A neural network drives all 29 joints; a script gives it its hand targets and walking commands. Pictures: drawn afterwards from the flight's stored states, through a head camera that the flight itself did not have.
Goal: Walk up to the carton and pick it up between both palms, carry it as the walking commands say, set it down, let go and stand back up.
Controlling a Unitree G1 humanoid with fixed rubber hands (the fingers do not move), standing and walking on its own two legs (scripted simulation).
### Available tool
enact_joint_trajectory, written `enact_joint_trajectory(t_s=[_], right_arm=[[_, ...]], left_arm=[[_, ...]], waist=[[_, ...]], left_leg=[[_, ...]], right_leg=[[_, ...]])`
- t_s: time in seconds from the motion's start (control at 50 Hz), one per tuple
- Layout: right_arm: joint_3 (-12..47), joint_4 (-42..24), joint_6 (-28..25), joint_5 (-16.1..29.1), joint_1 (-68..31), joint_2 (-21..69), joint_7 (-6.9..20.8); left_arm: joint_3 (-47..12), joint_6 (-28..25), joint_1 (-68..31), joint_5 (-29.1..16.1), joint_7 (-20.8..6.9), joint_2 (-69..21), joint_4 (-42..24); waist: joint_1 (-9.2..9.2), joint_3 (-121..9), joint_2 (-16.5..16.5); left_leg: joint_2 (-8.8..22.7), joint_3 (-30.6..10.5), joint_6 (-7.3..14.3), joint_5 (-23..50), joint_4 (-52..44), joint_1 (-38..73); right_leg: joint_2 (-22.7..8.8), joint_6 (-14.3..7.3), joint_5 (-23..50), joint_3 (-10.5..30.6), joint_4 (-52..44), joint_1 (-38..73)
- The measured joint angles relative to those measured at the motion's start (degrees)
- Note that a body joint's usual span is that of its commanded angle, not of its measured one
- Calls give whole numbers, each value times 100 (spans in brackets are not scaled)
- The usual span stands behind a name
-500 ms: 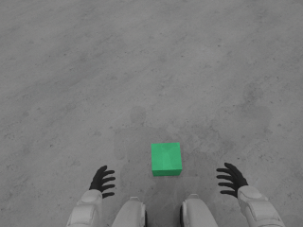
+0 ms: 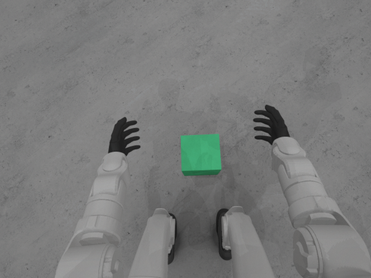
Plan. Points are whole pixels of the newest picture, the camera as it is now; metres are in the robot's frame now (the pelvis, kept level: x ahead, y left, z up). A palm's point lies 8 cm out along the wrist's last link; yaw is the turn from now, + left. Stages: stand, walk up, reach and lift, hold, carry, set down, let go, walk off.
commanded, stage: reach and lift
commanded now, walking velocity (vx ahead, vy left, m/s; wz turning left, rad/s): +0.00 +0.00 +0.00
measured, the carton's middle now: (200, 156) +0.45 +0.00 -0.57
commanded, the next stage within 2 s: none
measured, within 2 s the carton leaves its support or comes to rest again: neither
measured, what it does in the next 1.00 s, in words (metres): lowers itself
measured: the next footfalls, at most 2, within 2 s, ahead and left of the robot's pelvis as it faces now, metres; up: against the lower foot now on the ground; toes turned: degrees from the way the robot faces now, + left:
none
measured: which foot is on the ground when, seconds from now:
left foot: down 0.00-1.00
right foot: down 0.00-1.00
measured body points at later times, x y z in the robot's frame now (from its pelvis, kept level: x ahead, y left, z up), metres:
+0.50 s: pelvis +0.02 +0.01 -0.02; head +0.30 +0.00 +0.32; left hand +0.46 +0.19 -0.15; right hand +0.49 -0.17 -0.16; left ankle +0.07 +0.14 -0.63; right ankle +0.09 -0.11 -0.63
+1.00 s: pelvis -0.02 +0.01 -0.17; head +0.30 +0.00 +0.15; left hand +0.46 +0.18 -0.31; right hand +0.47 -0.16 -0.32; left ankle +0.07 +0.14 -0.63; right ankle +0.09 -0.11 -0.63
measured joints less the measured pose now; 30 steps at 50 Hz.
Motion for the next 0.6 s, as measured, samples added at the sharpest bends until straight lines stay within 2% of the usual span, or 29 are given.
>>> enact_joint_trajectory(t_s=[0.18,0.3,0.44,0.6], right_arm=[[-112,283,-573,94,-770,-174,-42],[-243,247,-774,46,-1096,-197,15],[-409,95,-946,-67,-1027,-125,165],[-526,201,-1030,-121,-1049,-114,171]], left_arm=[[160,-592,-767,-78,-36,152,277],[295,-769,-1114,-10,-55,160,265],[400,-908,-1076,184,-85,42,135],[394,-974,-1168,205,9,-9,228]], waist=[[-9,-293,-10],[-18,-382,-33],[-69,-551,-39],[-115,-679,-40]], left_leg=[[-42,20,6,64,4,-843],[-76,41,29,102,-65,-1197],[-125,25,56,116,-90,-1559],[-165,-8,64,-135,660,-2376]], right_leg=[[17,35,60,87,28,-862],[22,74,98,156,-31,-1222],[16,113,106,194,-70,-1565],[45,154,-122,209,627,-2353]])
